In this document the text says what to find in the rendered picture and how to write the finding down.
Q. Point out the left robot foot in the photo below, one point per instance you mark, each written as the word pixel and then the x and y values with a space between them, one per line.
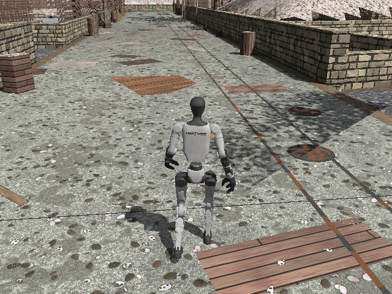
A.
pixel 177 253

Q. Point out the left robot upper arm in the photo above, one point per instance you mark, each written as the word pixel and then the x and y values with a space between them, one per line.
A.
pixel 177 128

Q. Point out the right robot upper arm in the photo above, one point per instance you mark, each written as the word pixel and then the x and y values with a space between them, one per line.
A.
pixel 219 141

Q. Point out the right robot forearm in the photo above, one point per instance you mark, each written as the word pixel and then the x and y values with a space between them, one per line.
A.
pixel 226 166

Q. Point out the robot right hand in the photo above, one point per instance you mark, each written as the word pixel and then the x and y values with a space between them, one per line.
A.
pixel 231 185

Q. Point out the robot left hand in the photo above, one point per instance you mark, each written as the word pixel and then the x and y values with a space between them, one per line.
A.
pixel 173 162

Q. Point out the left robot forearm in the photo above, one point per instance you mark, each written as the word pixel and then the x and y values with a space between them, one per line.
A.
pixel 168 157

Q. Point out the left robot shin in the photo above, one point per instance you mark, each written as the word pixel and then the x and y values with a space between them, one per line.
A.
pixel 179 228

